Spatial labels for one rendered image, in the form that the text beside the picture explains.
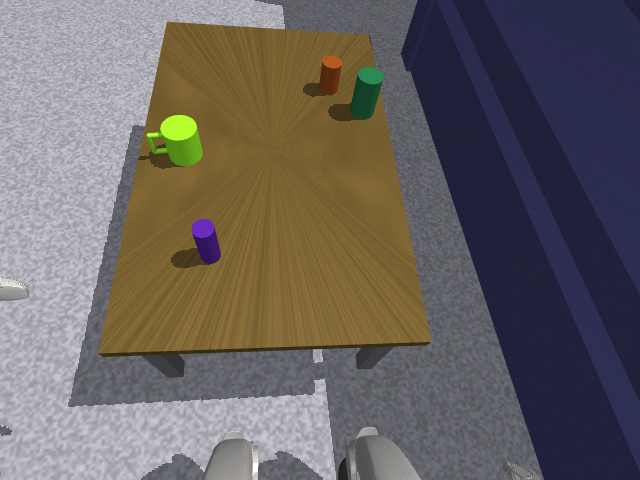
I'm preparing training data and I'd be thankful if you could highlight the coffee table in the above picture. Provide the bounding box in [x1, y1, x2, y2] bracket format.
[98, 22, 431, 378]

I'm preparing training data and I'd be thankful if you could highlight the left robot hand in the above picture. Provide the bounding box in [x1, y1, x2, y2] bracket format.
[0, 276, 29, 301]

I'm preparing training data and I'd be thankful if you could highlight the right robot hand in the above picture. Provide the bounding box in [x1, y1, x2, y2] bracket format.
[503, 461, 541, 480]

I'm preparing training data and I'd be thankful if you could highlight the sofa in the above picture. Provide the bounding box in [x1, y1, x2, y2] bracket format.
[401, 0, 640, 480]

